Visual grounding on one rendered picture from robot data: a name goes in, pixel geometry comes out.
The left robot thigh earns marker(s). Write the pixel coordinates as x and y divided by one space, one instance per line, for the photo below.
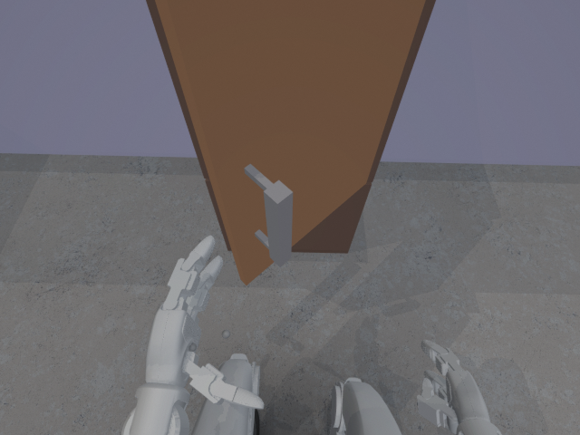
227 418

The right robot hand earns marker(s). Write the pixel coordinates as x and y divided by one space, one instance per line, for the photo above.
459 396

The handle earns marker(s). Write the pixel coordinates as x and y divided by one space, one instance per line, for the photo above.
279 216

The right robot thigh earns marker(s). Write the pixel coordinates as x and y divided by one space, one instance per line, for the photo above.
358 409

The cupboard door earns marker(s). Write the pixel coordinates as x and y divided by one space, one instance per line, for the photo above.
300 89

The robot thigh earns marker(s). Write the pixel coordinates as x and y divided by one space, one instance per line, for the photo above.
227 418
358 409

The robot left forearm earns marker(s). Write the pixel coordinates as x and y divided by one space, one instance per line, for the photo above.
160 410

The left robot hand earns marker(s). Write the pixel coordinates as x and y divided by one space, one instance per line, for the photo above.
175 328

